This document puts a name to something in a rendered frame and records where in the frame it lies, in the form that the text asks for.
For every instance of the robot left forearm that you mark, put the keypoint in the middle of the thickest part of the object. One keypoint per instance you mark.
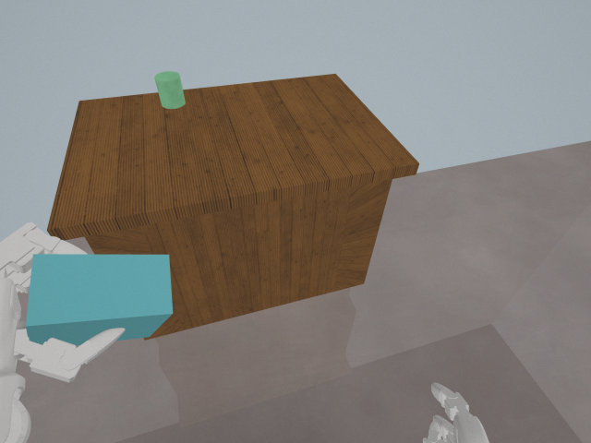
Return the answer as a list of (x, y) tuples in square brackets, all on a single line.
[(15, 421)]

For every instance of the robot left hand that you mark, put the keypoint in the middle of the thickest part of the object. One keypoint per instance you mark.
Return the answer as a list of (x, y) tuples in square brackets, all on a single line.
[(55, 358)]

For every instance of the sponge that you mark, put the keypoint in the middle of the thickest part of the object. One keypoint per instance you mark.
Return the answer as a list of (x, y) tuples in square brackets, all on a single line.
[(75, 297)]

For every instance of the robot right hand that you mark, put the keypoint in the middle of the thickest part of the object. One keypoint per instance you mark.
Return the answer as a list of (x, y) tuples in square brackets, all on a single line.
[(466, 428)]

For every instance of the table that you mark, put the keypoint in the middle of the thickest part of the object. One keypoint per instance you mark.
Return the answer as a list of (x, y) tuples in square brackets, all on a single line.
[(262, 193)]

